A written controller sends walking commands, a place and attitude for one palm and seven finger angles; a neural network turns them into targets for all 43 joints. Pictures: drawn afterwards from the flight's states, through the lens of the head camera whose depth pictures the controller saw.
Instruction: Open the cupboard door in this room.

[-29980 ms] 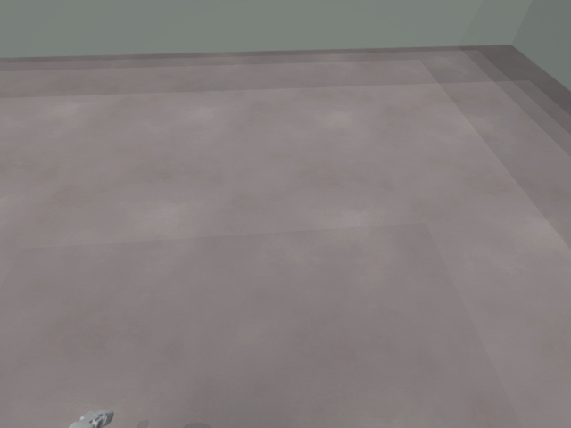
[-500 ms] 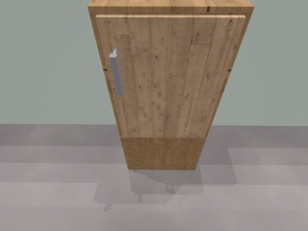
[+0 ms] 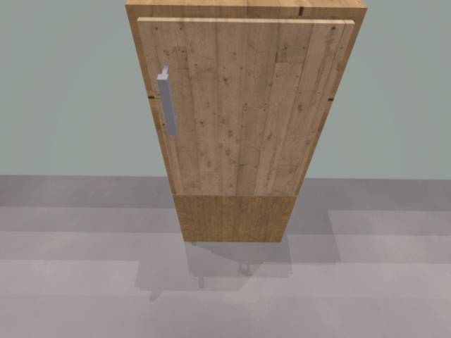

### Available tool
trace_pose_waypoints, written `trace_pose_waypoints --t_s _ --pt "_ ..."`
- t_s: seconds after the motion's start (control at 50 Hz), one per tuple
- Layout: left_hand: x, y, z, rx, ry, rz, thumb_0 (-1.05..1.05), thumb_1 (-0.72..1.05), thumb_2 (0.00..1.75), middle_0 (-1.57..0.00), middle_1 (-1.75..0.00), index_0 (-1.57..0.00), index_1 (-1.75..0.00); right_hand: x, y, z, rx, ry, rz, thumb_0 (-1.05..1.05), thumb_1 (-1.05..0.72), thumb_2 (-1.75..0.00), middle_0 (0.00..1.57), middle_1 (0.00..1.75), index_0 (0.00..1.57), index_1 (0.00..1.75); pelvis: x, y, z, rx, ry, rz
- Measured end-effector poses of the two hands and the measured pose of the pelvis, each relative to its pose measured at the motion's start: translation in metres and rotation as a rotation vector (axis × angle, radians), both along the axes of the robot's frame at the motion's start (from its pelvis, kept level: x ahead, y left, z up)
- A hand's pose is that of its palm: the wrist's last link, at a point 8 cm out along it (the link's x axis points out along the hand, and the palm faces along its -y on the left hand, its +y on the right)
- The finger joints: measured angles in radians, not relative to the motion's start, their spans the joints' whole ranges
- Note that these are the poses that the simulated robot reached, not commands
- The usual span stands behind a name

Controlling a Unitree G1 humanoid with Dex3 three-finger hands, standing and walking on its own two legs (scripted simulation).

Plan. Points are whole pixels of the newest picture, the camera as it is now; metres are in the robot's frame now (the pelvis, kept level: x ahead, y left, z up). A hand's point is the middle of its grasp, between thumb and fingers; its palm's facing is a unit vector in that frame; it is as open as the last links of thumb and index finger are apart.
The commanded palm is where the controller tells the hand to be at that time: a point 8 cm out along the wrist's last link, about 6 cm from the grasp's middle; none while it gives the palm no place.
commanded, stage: look again from close up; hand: left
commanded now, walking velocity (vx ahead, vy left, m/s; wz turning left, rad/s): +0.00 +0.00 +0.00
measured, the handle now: (169, 102) +0.59 +0.17 +0.09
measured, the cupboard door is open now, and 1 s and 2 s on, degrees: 0 0 0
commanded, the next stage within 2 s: raise the hand with hooked fingers in 0.36 s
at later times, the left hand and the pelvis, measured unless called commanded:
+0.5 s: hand out of the picture +0.08 +0.18 -0.16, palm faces +0.07 -0.96 -0.26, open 7.4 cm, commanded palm +0.12 +0.23 -0.06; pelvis +0.02 -0.02 +0.00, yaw +0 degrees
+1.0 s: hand (112, 311) +0.17 +0.20 -0.02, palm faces +0.10 -0.99 -0.04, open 9.4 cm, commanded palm +0.15 +0.26 -0.01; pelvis -0.03 -0.04 -0.07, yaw +3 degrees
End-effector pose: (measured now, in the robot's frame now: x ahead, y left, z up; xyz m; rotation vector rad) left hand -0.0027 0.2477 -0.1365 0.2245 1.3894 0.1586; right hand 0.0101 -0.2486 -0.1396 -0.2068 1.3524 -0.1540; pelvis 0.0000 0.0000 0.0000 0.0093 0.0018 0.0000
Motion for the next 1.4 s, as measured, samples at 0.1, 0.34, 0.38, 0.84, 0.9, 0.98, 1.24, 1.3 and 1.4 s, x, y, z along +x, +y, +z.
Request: trace_pose_waypoints --t_s 0.1,0.34,0.38,0.84,0.9,0.98,1.24,1.3,1.4 --pt "0.008 -0.007 -0.002 -0.006 -0.007 0.001 0.01 0.90 0.89 -0.20 -0.30 -0.20 -0.30 0.017 -0.006 0.001 -0.005 -0.026 0.010 0.01 -0.90 -0.90 0.20 0.30 0.20 0.30 0.004 -0.005 0.000 0.001 -0.003 0.000" --pt "0.046 -0.018 0.001 -0.004 -0.079 -0.013 0.01 0.90 0.89 -0.20 -0.30 -0.20 -0.30 0.064 -0.011 0.003 0.010 -0.104 0.042 0.01 -0.90 -0.90 0.20 0.30 0.20 0.30 0.016 -0.017 0.001 0.006 0.002 0.000" --pt "0.051 -0.019 0.002 0.000 -0.088 -0.015 0.01 0.90 0.89 -0.20 -0.30 -0.20 -0.30 0.069 -0.012 0.003 0.011 -0.110 0.043 0.01 -0.90 -0.90 0.20 0.30 0.20 0.30 0.019 -0.019 0.002 0.006 0.003 0.000" --pt "0.144 -0.010 0.106 -0.135 -1.338 -0.122 0.01 0.65 0.79 -0.22 -0.46 -0.22 -0.46 0.185 -0.040 0.015 -0.038 -0.805 0.157 0.01 -0.90 -0.90 0.20 0.30 0.20 0.30 -0.018 -0.043 -0.071 0.009 0.202 0.042" --pt "0.132 -0.001 0.101 -0.121 -1.340 -0.063 0.01 0.58 0.76 -0.23 -0.50 -0.22 -0.50 0.184 -0.035 0.012 -0.049 -0.807 0.177 0.01 -0.90 -0.90 0.20 0.30 0.20 0.30 -0.022 -0.043 -0.077 -0.006 0.194 0.052" --pt "0.138 0.005 0.114 -0.111 -1.381 -0.086 0.02 0.49 0.72 -0.23 -0.56 -0.23 -0.56 0.168 -0.023 0.006 -0.048 -0.763 0.191 0.01 -0.90 -0.90 0.20 0.30 0.20 0.30 -0.026 -0.041 -0.075 -0.030 0.179 0.060" --pt "0.181 0.031 0.151 -0.152 -1.339 -0.144 0.01 0.19 0.59 -0.25 -0.76 -0.25 -0.76 0.100 0.000 0.012 -0.030 -0.636 0.102 0.02 -0.90 -0.90 0.20 0.30 0.20 0.30 -0.029 -0.017 -0.049 -0.043 0.154 0.036" --pt "0.182 0.037 0.155 -0.143 -1.348 -0.140 0.01 0.12 0.56 -0.26 -0.80 -0.25 -0.80 0.096 0.000 0.016 -0.045 -0.627 0.109 0.02 -0.90 -0.90 0.20 0.30 0.20 0.30 -0.028 -0.011 -0.046 -0.044 0.149 0.035" --pt "0.185 0.047 0.161 -0.142 -1.363 -0.141 0.01 0.00 0.51 -0.27 -0.88 -0.26 -0.88 0.102 0.003 0.026 -0.068 -0.643 0.132 0.02 -0.90 -0.90 0.20 0.30 0.20 0.30 -0.027 -0.002 -0.042 -0.050 0.135 0.039"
